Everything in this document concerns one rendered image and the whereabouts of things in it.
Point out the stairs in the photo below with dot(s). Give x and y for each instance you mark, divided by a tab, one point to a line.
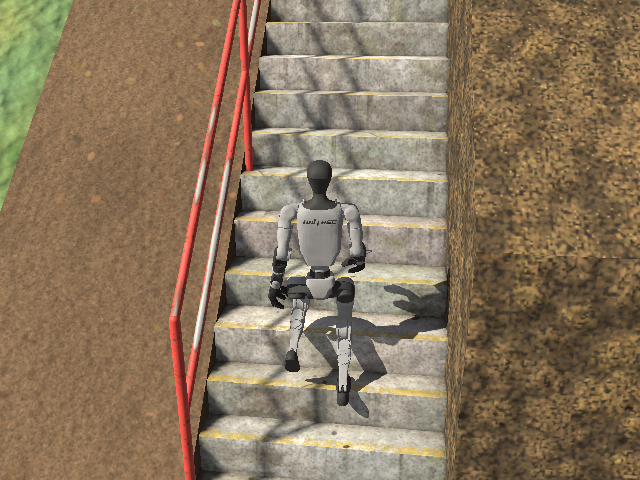
360	84

